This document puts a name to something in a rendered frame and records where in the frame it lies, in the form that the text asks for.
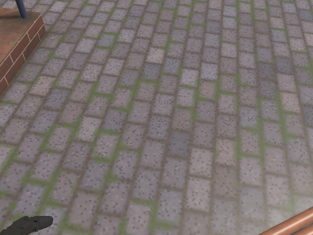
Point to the robot left hand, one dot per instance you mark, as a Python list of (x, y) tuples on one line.
[(26, 225)]

